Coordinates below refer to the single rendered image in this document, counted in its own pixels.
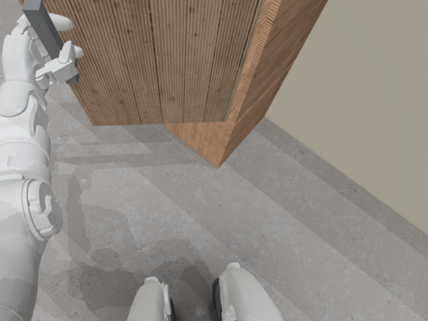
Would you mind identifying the robot left forearm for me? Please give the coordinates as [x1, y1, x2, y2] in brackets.
[0, 81, 51, 188]

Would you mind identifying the cupboard door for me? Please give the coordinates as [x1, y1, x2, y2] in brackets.
[19, 0, 265, 126]

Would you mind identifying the left robot thigh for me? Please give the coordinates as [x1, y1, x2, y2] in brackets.
[127, 282, 171, 321]

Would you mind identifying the right robot thigh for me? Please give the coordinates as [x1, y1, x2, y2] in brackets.
[219, 268, 284, 321]

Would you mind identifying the robot thigh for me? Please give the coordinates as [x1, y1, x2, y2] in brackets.
[219, 268, 284, 321]
[127, 282, 171, 321]

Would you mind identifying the left robot hand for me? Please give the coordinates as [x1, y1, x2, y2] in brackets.
[2, 12, 84, 96]

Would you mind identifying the left robot upper arm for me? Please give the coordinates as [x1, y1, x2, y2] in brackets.
[0, 179, 63, 321]

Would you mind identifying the handle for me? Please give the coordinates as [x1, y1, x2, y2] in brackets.
[22, 0, 80, 84]

